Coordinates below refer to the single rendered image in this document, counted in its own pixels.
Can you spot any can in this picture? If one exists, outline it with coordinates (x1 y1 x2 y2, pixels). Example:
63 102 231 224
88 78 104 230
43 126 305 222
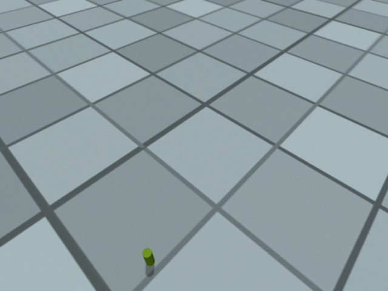
142 248 155 266

